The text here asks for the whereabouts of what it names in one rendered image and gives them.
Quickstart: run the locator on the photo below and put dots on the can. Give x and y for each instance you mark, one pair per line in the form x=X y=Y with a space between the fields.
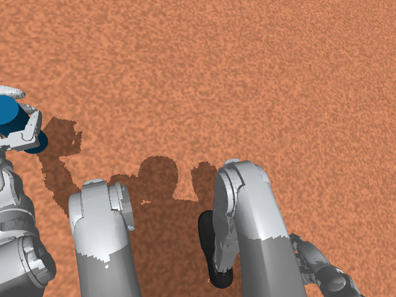
x=13 y=118

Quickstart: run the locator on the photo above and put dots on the left robot hand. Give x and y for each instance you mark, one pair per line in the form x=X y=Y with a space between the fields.
x=25 y=139

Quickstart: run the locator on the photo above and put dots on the right robot hand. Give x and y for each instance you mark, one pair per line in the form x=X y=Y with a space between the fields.
x=309 y=258

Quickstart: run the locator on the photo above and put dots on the right robot arm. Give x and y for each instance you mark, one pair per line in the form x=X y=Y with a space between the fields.
x=333 y=282

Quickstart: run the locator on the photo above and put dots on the left robot arm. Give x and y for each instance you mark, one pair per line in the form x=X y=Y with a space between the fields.
x=25 y=265

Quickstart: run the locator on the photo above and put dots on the right robot foot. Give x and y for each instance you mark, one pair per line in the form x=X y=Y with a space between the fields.
x=207 y=242

